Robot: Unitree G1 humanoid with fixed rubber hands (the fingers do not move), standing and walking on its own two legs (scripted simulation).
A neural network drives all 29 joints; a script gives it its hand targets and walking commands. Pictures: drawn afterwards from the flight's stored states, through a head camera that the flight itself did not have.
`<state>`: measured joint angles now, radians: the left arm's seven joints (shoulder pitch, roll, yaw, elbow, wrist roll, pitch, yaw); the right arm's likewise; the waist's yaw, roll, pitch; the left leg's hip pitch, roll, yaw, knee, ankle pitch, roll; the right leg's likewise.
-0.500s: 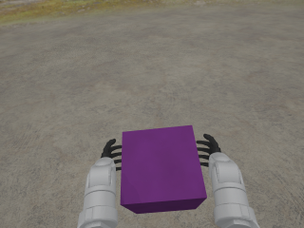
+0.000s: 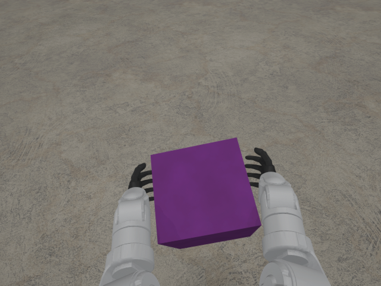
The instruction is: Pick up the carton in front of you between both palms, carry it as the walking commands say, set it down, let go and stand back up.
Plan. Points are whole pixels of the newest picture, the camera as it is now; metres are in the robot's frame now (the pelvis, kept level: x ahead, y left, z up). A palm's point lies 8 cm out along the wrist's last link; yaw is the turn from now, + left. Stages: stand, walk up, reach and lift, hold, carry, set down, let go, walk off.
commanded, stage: set down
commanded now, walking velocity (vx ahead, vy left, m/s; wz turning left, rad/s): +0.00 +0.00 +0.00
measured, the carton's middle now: (205, 199) +0.36 -0.02 -0.07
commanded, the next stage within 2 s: none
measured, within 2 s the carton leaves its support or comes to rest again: neither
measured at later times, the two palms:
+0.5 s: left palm (166, 220) +0.36 +0.10 -0.18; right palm (262, 213) +0.36 -0.19 -0.18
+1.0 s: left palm (177, 226) +0.39 +0.08 -0.31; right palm (261, 225) +0.38 -0.22 -0.32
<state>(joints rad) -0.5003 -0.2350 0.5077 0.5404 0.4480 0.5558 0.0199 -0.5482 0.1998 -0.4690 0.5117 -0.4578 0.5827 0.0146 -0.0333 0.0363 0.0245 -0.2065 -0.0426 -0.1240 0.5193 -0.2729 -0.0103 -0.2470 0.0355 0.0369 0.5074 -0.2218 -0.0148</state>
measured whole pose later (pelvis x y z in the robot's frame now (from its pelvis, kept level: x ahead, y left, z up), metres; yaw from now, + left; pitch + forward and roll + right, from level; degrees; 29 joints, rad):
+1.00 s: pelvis -0.09 -0.01 -0.25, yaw +1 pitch +43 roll +5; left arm -1.00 -0.10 0.55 0.69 0.26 0.27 0.13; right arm -1.04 -0.03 -0.40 0.70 -0.27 0.34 -0.08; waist -0.04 0.06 -0.17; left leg -1.90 -0.15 -0.08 1.65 -0.51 -0.09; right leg -1.98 0.13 0.10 1.65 -0.40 0.01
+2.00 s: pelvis -0.09 +0.00 -0.39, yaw +4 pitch +40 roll +3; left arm -1.29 0.04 0.40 0.92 0.10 0.17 0.18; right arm -1.33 -0.27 -0.35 1.03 -0.12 0.21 -0.01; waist -0.10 0.07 0.16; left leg -2.24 -0.23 -0.05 2.14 -0.61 -0.10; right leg -2.30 0.06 0.05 2.13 -0.52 0.01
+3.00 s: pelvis -0.09 +0.00 -0.41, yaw +3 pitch +35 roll +2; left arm -1.25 0.27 0.09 0.97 -0.17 0.06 0.16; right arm -1.23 -0.44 -0.23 1.10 0.17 -0.02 -0.01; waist -0.09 0.04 0.35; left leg -2.22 -0.15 -0.01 2.23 -0.62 -0.07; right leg -2.28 0.01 0.01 2.21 -0.54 -0.02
